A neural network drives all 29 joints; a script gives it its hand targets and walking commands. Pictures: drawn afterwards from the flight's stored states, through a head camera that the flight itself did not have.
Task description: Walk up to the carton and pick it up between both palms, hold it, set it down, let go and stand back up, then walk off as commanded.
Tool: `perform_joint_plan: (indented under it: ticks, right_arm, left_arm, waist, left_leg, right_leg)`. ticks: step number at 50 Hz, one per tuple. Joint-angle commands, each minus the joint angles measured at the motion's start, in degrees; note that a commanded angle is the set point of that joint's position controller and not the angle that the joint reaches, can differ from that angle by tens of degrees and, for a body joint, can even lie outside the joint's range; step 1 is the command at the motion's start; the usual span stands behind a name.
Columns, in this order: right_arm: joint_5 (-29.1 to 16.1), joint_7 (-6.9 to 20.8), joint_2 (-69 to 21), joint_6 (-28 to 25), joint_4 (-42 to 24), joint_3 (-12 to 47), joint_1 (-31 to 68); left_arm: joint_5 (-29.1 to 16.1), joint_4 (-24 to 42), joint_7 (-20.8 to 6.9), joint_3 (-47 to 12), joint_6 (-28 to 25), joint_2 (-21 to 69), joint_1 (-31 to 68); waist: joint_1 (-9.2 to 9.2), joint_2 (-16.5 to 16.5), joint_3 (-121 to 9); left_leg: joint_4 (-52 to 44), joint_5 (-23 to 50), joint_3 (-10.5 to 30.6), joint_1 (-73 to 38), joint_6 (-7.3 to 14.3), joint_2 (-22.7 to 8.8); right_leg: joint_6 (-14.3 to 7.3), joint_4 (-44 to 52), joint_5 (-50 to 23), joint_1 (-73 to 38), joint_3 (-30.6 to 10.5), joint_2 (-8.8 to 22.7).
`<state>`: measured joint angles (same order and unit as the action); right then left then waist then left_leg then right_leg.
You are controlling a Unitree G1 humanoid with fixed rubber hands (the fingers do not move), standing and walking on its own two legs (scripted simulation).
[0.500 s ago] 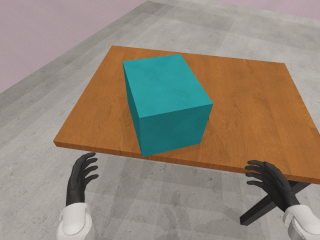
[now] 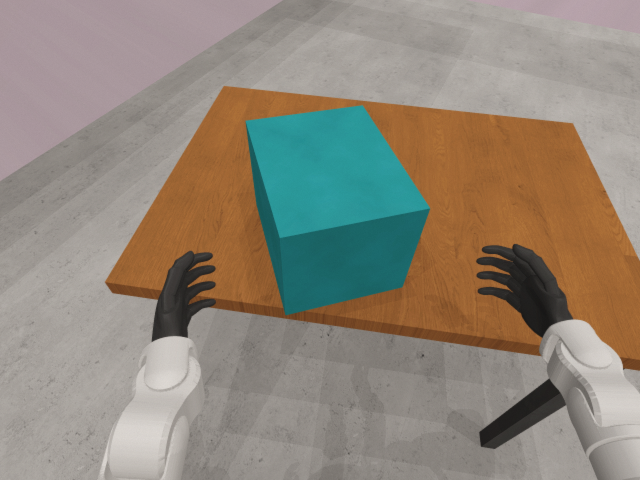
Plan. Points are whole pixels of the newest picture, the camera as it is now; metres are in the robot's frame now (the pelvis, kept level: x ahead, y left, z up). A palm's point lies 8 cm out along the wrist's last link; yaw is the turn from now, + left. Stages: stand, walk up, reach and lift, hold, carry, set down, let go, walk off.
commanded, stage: reach and lift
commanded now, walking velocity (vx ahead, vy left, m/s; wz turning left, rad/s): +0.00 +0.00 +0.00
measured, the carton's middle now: (325, 205) +0.52 +0.00 +0.02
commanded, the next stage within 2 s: none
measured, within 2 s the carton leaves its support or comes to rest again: neither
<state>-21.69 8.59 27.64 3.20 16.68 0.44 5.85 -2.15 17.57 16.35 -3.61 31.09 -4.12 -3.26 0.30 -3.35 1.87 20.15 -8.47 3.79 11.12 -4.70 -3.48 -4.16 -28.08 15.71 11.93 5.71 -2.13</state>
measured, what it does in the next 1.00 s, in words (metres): stands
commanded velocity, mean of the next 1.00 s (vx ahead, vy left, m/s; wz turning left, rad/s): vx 0.00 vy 0.00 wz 0.00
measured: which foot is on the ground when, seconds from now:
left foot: down 0.00-1.00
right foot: down 0.00-1.00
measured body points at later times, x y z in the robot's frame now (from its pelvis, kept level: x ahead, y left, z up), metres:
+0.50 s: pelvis +0.00 +0.00 +0.00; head +0.00 +0.01 +0.45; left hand +0.32 +0.18 +0.12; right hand +0.37 -0.24 +0.11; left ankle +0.03 +0.19 -0.74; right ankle +0.00 -0.05 -0.74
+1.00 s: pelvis +0.00 +0.00 +0.00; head +0.01 +0.02 +0.45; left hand +0.38 +0.19 +0.15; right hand +0.44 -0.20 +0.14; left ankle +0.03 +0.19 -0.74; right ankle +0.00 -0.05 -0.74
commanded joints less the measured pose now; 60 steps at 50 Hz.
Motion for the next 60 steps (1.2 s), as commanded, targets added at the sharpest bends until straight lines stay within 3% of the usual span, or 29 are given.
perform_joint_plan:
  ticks: [1, 2, 3, 4, 7, 13, 14, 15, 16, 18, 24, 25, 26, 27, 29, 34, 38, 39, 40, 42, 43, 46, 47, 48, 49, 50, 56, 59, 60]
  right_arm:
    - [-4.38, -1.61, 14.05, 3.10, -6.19, -3.99, 23.35]
    - [-4.16, -1.92, 13.69, 3.25, -6.38, -3.78, 23.36]
    - [-3.69, -2.33, 13.87, 3.81, -3.10, -4.45, 24.18]
    - [-3.61, -2.48, 13.93, 3.91, -6.48, -4.84, 29.01]
    - [-4.75, -3.06, 12.67, 5.09, -3.87, -2.54, 29.67]
    - [-3.35, -2.84, 12.93, 6.71, 2.99, -3.06, 35.53]
    - [-3.57, -2.76, 12.98, 8.00, 5.19, -2.11, 38.91]
    - [-2.30, -2.68, 13.15, 8.72, 6.47, -2.73, 39.02]
    - [-2.41, -2.67, 12.29, 8.73, 5.26, -2.42, 41.59]
    - [-3.25, -2.53, 12.73, 8.75, 6.33, -2.35, 42.82]
    - [-4.50, -2.47, 13.93, 7.64, 7.03, -1.11, 47.04]
    - [-4.32, -2.50, 14.57, 7.36, 8.08, -2.24, 50.17]
    - [-4.63, -2.67, 13.93, 7.93, 10.08, -1.09, 50.83]
    - [-3.49, -2.74, 14.40, 8.12, 10.52, -1.19, 51.77]
    - [-3.08, -2.57, 13.45, 8.86, 12.63, 0.68, 55.66]
    - [-2.89, -1.90, 15.21, 8.40, 16.31, -0.13, 58.16]
    - [-2.86, -1.11, 14.27, 8.91, 21.85, 0.64, 62.76]
    - [-3.30, -0.84, 14.56, 9.20, 20.15, 2.20, 64.04]
    - [-2.27, -1.20, 12.72, 9.36, 23.05, 2.66, 63.58]
    - [-3.59, -1.06, 14.02, 8.38, 23.25, 2.90, 64.99]
    - [-2.89, -1.11, 15.19, 8.08, 24.78, 1.67, 64.84]
    - [-3.36, -1.13, 15.14, 7.67, 24.94, 2.82, 69.54]
    - [-3.05, -0.97, 15.23, 7.93, 27.74, 2.01, 71.01]
    - [-3.20, -0.92, 15.82, 7.64, 25.98, 2.37, 70.41]
    - [-3.14, -0.91, 16.19, 7.66, 27.96, 2.31, 70.17]
    - [-3.45, -1.05, 15.12, 7.65, 27.30, 2.51, 70.80]
    - [-4.52, -1.05, 15.25, 8.08, 30.69, 5.93, 75.81]
    - [-3.90, -0.64, 16.12, 8.11, 34.70, 2.56, 79.23]
    - [-4.50, -0.60, 15.75, 7.45, 35.35, 2.97, 79.30]
  left_arm:
    - [-1.47, 9.30, 0.66, 7.33, 4.28, 3.57, 16.74]
    - [-1.15, 9.63, 0.57, 8.60, 4.70, 3.28, 17.08]
    - [-1.74, 9.00, 0.77, 8.21, 5.58, 3.53, 18.18]
    - [-2.05, 10.73, 0.95, 9.12, 5.75, 2.54, 23.47]
    - [-1.21, 7.31, 0.88, 10.88, 7.43, 1.74, 23.80]
    - [-1.07, 2.82, 0.35, 10.09, 10.02, 2.86, 28.52]
    - [0.06, -1.13, 0.23, 11.67, 10.33, 1.92, 32.45]
    - [-0.76, -4.46, -0.06, 11.57, 10.81, 1.80, 32.89]
    - [-0.18, -5.16, -0.26, 12.85, 10.96, 0.43, 34.03]
    - [-1.10, -3.04, -0.23, 12.12, 10.79, 0.77, 36.62]
    - [-0.04, -2.61, 0.35, 14.16, 9.52, -0.44, 40.89]
    - [-0.39, -2.89, 0.21, 12.46, 9.52, 0.09, 43.36]
    - [0.11, -5.46, -0.10, 13.62, 9.81, 0.25, 43.70]
    - [0.28, -8.11, -0.62, 13.91, 10.31, 0.26, 43.82]
    - [1.41, -15.19, -0.95, 15.00, 10.43, -0.40, 47.19]
    - [1.15, -13.06, 0.18, 15.94, 9.83, -0.80, 52.23]
    - [0.76, -17.31, 0.56, 15.21, 8.40, -1.94, 57.27]
    - [0.95, -17.15, 0.47, 15.72, 8.47, -1.98, 58.08]
    - [1.73, -21.89, 0.06, 15.78, 8.55, -1.36, 57.73]
    - [2.39, -20.80, -0.07, 16.14, 7.93, -2.32, 59.19]
    - [1.10, -21.43, -0.37, 15.29, 7.32, -2.56, 60.54]
    - [0.87, -24.30, -0.01, 15.55, 6.18, -3.62, 63.19]
    - [0.76, -25.60, 0.03, 14.24, 6.53, -2.55, 64.04]
    - [1.23, -23.69, 0.25, 15.21, 6.13, -3.53, 64.73]
    - [0.83, -24.94, 0.38, 15.48, 6.15, -4.14, 65.15]
    - [1.30, -23.79, 0.33, 15.18, 6.21, -3.99, 64.50]
    - [2.43, -29.58, -0.12, 17.26, 6.66, -5.17, 67.20]
    - [0.76, -29.12, 0.67, 15.34, 4.98, -4.90, 73.10]
    - [0.15, -28.32, 1.04, 15.09, 4.67, -5.56, 73.07]
  waist:
    - [1.48, -3.04, -13.01]
    - [2.29, -3.63, -14.40]
    - [1.03, -3.57, -12.58]
    - [1.66, -3.39, -16.44]
    - [3.23, -4.16, -15.86]
    - [2.70, -1.92, -15.94]
    - [3.55, -1.68, -13.30]
    - [2.54, -2.94, -12.80]
    - [3.93, -2.89, -14.55]
    - [3.39, -2.52, -15.40]
    - [5.14, -1.74, -20.36]
    - [4.21, -1.96, -21.38]
    - [5.01, -0.51, -19.93]
    - [4.34, -2.49, -19.54]
    - [5.52, -3.30, -17.07]
    - [7.27, -0.89, -21.72]
    - [7.43, -0.62, -21.19]
    - [8.38, -0.61, -22.17]
    - [7.93, -1.61, -20.82]
    - [8.00, 0.21, -22.23]
    - [6.94, -1.25, -23.99]
    - [8.23, -1.35, -24.46]
    - [7.49, -0.69, -23.71]
    - [8.25, 1.14, -26.53]
    - [8.08, -1.15, -26.53]
    - [8.14, 1.16, -28.54]
    - [9.44, -0.13, -26.59]
    - [7.97, 1.47, -29.27]
    - [8.73, 2.22, -30.67]
  left_leg:
    - [-5.30, 7.31, -4.50, -9.86, 5.41, 2.24]
    - [-4.63, 9.13, -4.87, -9.57, 5.18, 2.45]
    - [-4.51, 8.17, -4.04, -8.53, 5.50, 2.41]
    - [-4.36, 7.51, -4.29, -8.17, 5.46, 2.33]
    - [-4.38, 7.88, -4.75, -7.49, 5.81, 2.88]
    - [-4.31, 8.57, -4.11, -7.44, 5.11, 2.24]
    - [-4.59, 6.21, -4.44, -6.53, 5.14, 1.85]
    - [-5.27, 3.32, -4.60, -5.31, 5.54, 2.06]
    - [-5.36, 2.36, -5.14, -3.59, 5.81, 2.11]
    - [-5.39, 3.32, -5.13, -3.42, 5.77, 2.44]
    - [-3.69, 7.25, -4.61, -2.74, 5.24, 2.75]
    - [-3.21, 7.85, -3.96, -2.88, 5.07, 2.98]
    - [-3.36, 8.21, -4.41, -2.61, 4.78, 2.83]
    - [-3.83, 7.50, -4.19, -2.08, 4.90, 3.09]
    - [-4.34, 2.55, -4.72, 0.54, 5.17, 3.11]
    - [-3.66, 4.38, -4.78, 1.51, 4.77, 3.06]
    - [-3.52, 3.41, -5.02, 3.86, 4.26, 2.93]
    - [-3.37, 3.61, -4.79, 3.42, 4.00, 2.94]
    - [-3.09, 3.76, -4.59, 4.68, 4.15, 3.20]
    - [-2.54, 6.31, -4.50, 4.67, 3.60, 3.43]
    - [-3.03, 4.60, -3.84, 5.44, 3.94, 3.55]
    - [-2.83, 3.59, -4.02, 7.56, 3.64, 3.56]
    - [-3.28, 3.23, -3.76, 6.69, 3.42, 3.36]
    - [-2.09, 5.50, -4.44, 7.59, 3.12, 3.37]
    - [-2.62, 3.78, -3.55, 7.10, 3.23, 3.48]
    - [-2.29, 6.68, -4.48, 6.86, 2.61, 3.75]
    - [-2.30, 9.49, -3.95, 6.59, 2.33, 3.75]
    - [-2.76, 6.42, -3.83, 8.67, 2.17, 3.59]
    - [-2.05, 7.41, -3.49, 7.64, 1.78, 3.27]
  right_leg:
    - [5.30, 11.72, -19.72, -6.96, -12.70, 4.33]
    - [5.24, 11.27, -23.05, -8.40, -12.79, 4.05]
    - [5.32, 11.08, -22.80, -6.94, -12.45, 4.58]
    - [5.46, 11.04, -21.31, -7.86, -13.13, 4.91]
    - [6.31, 10.47, -25.01, -9.05, -13.73, 5.22]
    - [5.58, 10.22, -22.80, -7.66, -12.22, 3.90]
    - [5.55, 11.75, -18.07, -6.07, -13.91, 4.56]
    - [6.30, 12.05, -15.98, -5.85, -13.86, 4.84]
    - [6.16, 11.43, -15.75, -7.44, -14.18, 4.70]
    - [6.45, 11.14, -17.82, -7.59, -13.18, 4.38]
    - [7.62, 8.98, -27.64, -11.60, -13.88, 5.13]
    - [7.14, 8.63, -27.88, -10.73, -13.11, 4.46]
    - [7.04, 8.58, -29.04, -10.38, -12.87, 4.02]
    - [7.34, 8.83, -29.49, -11.41, -13.35, 4.27]
    - [7.78, 10.34, -22.27, -10.14, -14.65, 4.91]
    - [7.73, 9.51, -24.05, -10.84, -14.21, 4.63]
    - [7.82, 9.34, -20.58, -9.67, -13.66, 4.20]
    - [8.07, 9.62, -21.47, -10.30, -13.89, 4.25]
    - [8.48, 9.17, -24.57, -11.05, -14.14, 4.59]
    - [8.27, 8.47, -29.44, -13.00, -13.70, 3.99]
    - [8.39, 8.44, -30.93, -13.43, -13.71, 4.44]
    - [9.21, 7.58, -31.19, -13.47, -13.92, 4.40]
    - [8.44, 8.09, -28.34, -12.13, -12.83, 3.85]
    - [8.82, 7.40, -31.64, -13.79, -13.70, 4.08]
    - [8.66, 7.58, -31.45, -13.34, -13.24, 4.03]
    - [8.77, 6.68, -34.55, -15.10, -12.67, 3.61]
    - [9.20, 5.83, -42.11, -16.75, -12.37, 3.41]
    - [8.84, 6.10, -35.40, -14.55, -11.58, 3.22]
    - [8.18, 5.81, -35.42, -14.21, -11.46, 3.02]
